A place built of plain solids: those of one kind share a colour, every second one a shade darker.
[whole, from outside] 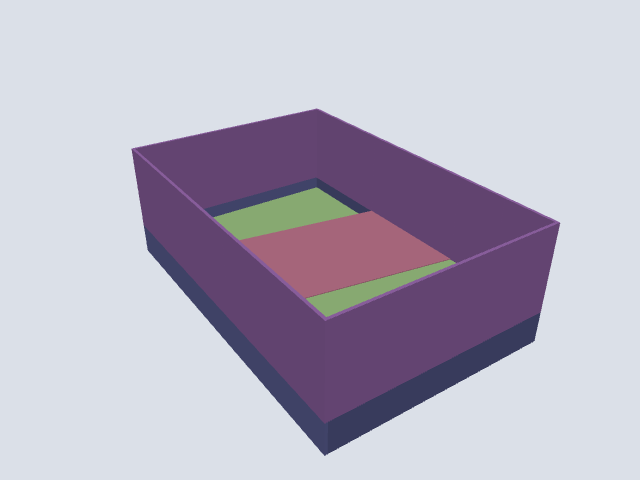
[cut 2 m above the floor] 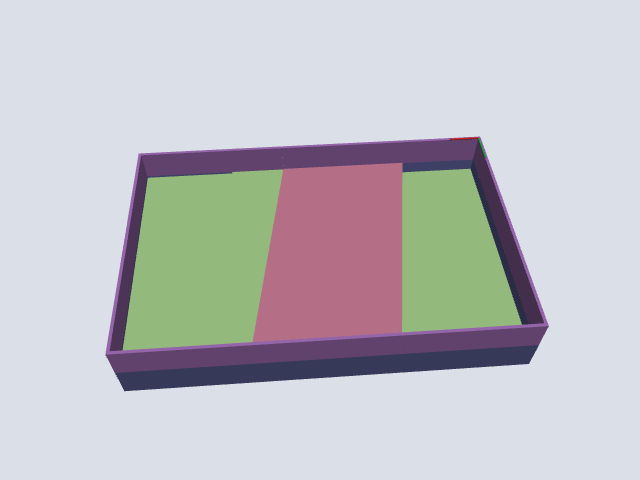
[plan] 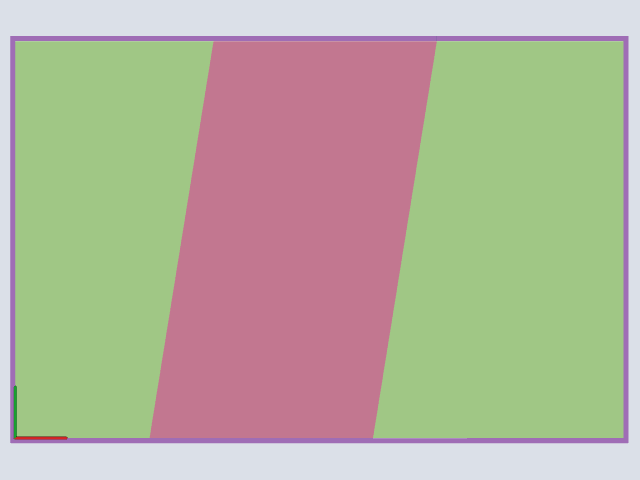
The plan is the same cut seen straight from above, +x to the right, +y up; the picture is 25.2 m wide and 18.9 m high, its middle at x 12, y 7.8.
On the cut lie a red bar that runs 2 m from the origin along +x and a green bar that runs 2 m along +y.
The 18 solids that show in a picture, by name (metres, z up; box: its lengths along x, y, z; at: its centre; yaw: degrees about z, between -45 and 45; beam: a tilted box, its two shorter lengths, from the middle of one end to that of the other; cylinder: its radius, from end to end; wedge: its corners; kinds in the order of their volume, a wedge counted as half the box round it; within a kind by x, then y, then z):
{
 "piece_1": {"wedge": [[0.0, 0.0, -2.3], [0.0, 0.0, -0.98], [0.0, 15.63, -2.3], [0.0, 15.63, -0.98], [5.29, 0.0, -2.3], [5.29, 0.0, -0.98], [7.81, 15.63, -2.3], [7.81, 15.63, -0.98]]},
 "piece_2": {"wedge": [[14.09, 0.0, -2.3], [14.09, 0.0, -0.05], [16.6, 15.63, -2.3], [16.6, 15.63, -0.05], [17.8, 0.0, -2.3], [17.8, 0.0, -0.05], [20.31, 15.63, -2.3], [20.31, 15.63, -0.05]]},
 "piece_3": {"wedge": [[17.8, 0.0, -2.3], [17.8, 0.0, -0.19], [20.31, 15.63, -2.3], [20.31, 15.63, -0.19], [23.95, 0.0, -2.3], [23.95, 0.0, -0.19], [23.95, 15.63, -2.3], [23.95, 15.63, -0.19]]},
 "deck_1": {"wedge": [[5.29, 0.0, -2.3], [5.29, 0.0, 0.0], [7.81, 15.63, -2.3], [7.81, 15.63, 0.0], [14.09, 0.0, -2.3], [14.09, 0.0, 0.0], [16.6, 15.63, -2.3], [16.6, 15.63, 0.0]]},
 "wall_1": {"box": [0.2, 16.03, 6.23], "at": [-0.1, 7.82, 3.06]},
 "wall_2": {"box": [5.44, 0.2, 6.23], "at": [2.57, -0.1, 3.06]},
 "wall_3": {"box": [7.96, 0.2, 6.23], "at": [3.83, 15.73, 3.06]},
 "wall_4": {"box": [8.8, 0.2, 6.23], "at": [9.69, -0.1, 3.06]},
 "wall_5": {"box": [8.79, 0.2, 6.23], "at": [12.21, 15.73, 3.06]},
 "wall_6": {"box": [3.71, 0.2, 6.23], "at": [15.94, -0.1, 3.06]},
 "wall_7": {"box": [3.71, 0.2, 6.23], "at": [18.46, 15.73, 3.06]},
 "wall_8": {"box": [6.3, 0.2, 6.23], "at": [20.95, -0.1, 3.06]},
 "wall_9": {"box": [3.79, 0.2, 6.23], "at": [22.21, 15.73, 3.06]},
 "wall_10": {"box": [0.2, 16.03, 6.23], "at": [24.05, 7.82, 3.06]},
 "wallfoot_1": {"box": [0.2, 15.63, 2.3], "at": [-0.1, 7.82, -1.15]},
 "wallfoot_2": {"box": [24.35, 0.2, 2.3], "at": [11.97, -0.1, -1.15]},
 "wallfoot_3": {"box": [24.35, 0.2, 2.3], "at": [11.97, 15.73, -1.15]},
 "wallfoot_4": {"box": [0.2, 15.63, 2.3], "at": [24.05, 7.82, -1.15]}
}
